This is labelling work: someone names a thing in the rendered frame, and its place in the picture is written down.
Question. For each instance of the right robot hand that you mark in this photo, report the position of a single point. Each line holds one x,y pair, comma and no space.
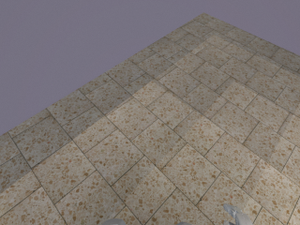
240,217

